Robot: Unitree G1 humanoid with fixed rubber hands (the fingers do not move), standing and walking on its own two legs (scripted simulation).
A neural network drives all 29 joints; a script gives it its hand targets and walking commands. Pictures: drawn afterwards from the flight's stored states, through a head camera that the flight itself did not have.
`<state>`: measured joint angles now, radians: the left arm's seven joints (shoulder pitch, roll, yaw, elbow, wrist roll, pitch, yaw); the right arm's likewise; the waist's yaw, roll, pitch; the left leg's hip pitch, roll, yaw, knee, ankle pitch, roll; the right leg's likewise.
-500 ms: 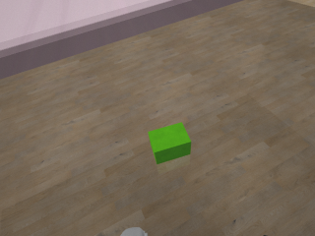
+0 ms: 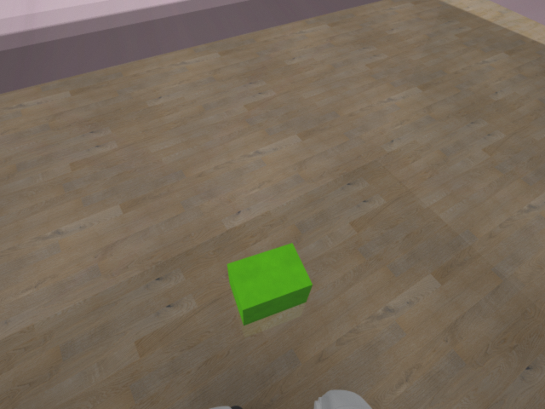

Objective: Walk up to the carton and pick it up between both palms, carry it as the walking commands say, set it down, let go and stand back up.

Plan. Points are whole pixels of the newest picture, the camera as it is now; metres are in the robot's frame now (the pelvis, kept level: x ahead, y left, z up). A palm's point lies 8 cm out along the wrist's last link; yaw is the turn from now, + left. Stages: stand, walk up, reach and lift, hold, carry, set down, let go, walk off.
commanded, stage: walk up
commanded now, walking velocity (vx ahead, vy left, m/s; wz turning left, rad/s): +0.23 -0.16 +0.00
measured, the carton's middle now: (268, 283) +0.58 +0.00 -0.69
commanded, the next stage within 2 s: none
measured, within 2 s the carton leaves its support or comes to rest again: neither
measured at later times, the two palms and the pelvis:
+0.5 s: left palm (176, 392) +0.16 +0.17 -0.12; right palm out of the picture +0.08 -0.30 -0.15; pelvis +0.08 -0.06 +0.00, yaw +0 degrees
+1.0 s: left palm out of the picture +0.07 +0.16 -0.14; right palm out of the picture +0.09 -0.28 -0.14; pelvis +0.09 -0.06 +0.01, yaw +1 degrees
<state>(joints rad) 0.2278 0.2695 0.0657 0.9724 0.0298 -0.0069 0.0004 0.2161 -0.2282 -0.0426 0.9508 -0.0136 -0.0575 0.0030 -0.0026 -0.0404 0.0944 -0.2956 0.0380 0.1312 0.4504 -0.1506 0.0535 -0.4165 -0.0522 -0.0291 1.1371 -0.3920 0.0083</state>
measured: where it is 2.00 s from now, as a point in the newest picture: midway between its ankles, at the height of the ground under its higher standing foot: (296, 400)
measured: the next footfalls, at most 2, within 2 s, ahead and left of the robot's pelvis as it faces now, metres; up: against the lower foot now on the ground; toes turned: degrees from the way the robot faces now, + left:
right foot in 0.34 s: +0.17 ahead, -0.18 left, +0.00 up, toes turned -4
left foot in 0.62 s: +0.11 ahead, +0.06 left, +0.00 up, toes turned +3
